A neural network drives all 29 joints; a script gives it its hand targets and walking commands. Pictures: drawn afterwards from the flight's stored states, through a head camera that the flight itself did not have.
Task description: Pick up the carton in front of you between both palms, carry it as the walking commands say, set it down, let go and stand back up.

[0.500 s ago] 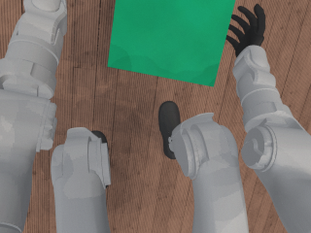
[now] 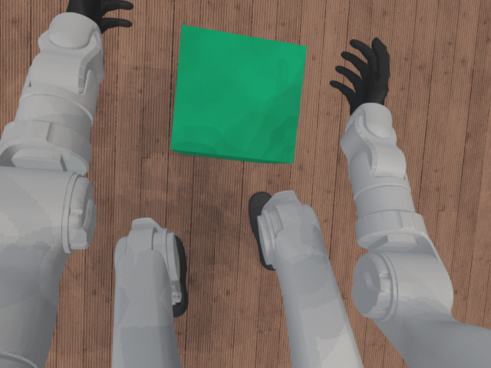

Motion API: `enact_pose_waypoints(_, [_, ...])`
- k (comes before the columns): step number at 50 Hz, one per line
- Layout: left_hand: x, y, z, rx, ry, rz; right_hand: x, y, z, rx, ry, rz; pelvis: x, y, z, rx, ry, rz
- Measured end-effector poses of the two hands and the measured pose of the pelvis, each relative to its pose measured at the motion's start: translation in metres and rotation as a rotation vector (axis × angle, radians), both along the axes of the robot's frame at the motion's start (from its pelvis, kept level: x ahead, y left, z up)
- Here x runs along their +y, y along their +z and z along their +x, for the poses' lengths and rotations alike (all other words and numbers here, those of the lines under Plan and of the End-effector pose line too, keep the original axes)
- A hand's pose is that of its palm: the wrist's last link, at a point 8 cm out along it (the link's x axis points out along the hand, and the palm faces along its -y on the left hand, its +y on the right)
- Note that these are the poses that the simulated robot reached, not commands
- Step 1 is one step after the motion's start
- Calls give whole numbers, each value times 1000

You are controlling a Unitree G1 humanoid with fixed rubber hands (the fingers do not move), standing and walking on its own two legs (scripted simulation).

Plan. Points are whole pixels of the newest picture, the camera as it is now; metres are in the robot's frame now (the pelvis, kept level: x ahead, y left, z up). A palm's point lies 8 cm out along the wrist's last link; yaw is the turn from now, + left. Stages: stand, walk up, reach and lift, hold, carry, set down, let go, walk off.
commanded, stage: set down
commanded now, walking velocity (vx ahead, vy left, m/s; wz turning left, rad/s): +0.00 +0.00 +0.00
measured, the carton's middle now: (233, 110) +0.48 -0.07 -0.35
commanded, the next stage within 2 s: let go in 0.54 s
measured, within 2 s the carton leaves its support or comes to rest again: neither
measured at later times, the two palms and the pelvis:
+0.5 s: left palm out of the picture +0.58 +0.13 +0.03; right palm (458, 74) +0.43 -0.24 +0.03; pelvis +0.03 +0.01 +0.13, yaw +1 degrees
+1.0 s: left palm out of the picture +0.43 +0.17 +0.14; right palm out of the picture +0.35 -0.24 +0.16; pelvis +0.08 -0.02 +0.25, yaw +4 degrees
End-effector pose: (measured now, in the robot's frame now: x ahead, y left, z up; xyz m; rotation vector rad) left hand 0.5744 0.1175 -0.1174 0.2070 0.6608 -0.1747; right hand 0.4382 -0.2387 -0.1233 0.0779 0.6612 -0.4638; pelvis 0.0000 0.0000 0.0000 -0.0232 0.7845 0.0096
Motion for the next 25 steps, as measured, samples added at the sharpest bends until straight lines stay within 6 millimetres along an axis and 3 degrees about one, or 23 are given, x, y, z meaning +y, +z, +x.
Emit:
enact_pose_waypoints(10, [6,49,0,-20,-27,5,0,58,-1,-10,-2,-18,1,46,12,43,6,-2])
enact_pose_waypoints(25, [10,147,1,-8,-43,4,-3,155,-8,-19,-17,-15,6,126,27,33,17,-2])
